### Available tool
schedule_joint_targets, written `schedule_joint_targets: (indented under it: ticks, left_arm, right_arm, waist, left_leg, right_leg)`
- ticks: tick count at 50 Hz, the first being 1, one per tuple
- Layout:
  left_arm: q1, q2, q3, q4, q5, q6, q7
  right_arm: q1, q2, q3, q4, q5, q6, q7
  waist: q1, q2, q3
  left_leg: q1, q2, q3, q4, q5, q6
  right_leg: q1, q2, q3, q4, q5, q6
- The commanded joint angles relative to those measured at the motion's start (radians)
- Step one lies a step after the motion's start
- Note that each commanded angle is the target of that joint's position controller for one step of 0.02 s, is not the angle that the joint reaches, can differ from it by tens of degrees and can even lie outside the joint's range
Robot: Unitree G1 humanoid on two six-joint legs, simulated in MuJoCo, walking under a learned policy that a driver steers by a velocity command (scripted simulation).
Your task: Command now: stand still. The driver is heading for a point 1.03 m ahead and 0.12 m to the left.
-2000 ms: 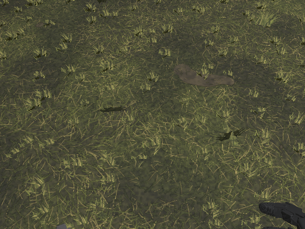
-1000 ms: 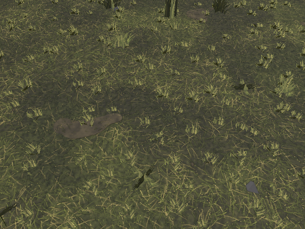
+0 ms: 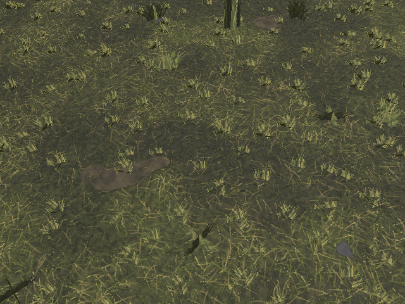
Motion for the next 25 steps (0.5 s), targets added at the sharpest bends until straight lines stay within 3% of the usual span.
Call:
schedule_joint_targets:
  ticks: [1,25]
  left_arm:
    - [0.032,0.099,0.015,-0.011,-0.001,-0.008,0.004]
    - [0.097,0.068,-0.006,0.072,-0.004,-0.006,0.007]
  right_arm:
    - [0.028,-0.102,-0.015,-0.019,0.000,-0.007,-0.004]
    - [0.095,-0.069,0.002,0.017,0.003,-0.005,-0.004]
  waist:
    - [0.001,-0.001,0.001]
    - [0.006,0.002,0.016]
  left_leg:
    - [0.012,0.005,-0.001,-0.090,0.085,0.017]
    - [0.003,-0.003,0.003,-0.093,0.090,0.025]
  right_leg:
    - [-0.047,-0.008,-0.003,-0.099,0.117,-0.019]
    - [-0.059,-0.002,-0.021,-0.098,0.115,-0.012]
